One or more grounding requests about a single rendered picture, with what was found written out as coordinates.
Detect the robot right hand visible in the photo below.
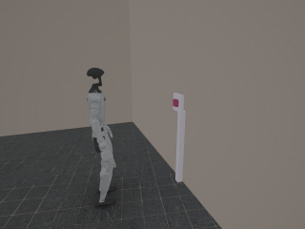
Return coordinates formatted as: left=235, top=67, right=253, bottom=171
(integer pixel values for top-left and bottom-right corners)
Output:
left=101, top=149, right=116, bottom=171

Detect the right robot forearm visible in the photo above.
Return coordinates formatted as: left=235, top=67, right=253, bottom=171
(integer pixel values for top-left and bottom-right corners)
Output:
left=91, top=119, right=108, bottom=152

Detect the robot left hand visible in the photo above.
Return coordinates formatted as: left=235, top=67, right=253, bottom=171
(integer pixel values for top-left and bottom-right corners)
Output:
left=103, top=126, right=113, bottom=138

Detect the robot torso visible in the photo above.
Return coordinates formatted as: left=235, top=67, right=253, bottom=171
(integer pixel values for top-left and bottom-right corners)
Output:
left=87, top=90, right=106, bottom=143

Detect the humanoid robot head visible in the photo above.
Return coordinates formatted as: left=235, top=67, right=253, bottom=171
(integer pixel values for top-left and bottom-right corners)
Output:
left=87, top=68, right=104, bottom=94

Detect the panel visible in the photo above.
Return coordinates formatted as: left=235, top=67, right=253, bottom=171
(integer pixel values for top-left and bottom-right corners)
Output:
left=173, top=93, right=186, bottom=183

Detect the button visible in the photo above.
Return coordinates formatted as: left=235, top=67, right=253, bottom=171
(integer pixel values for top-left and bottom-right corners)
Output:
left=173, top=98, right=179, bottom=107

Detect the right robot upper arm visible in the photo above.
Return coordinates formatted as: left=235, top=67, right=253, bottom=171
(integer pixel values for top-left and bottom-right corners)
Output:
left=90, top=94, right=101, bottom=125

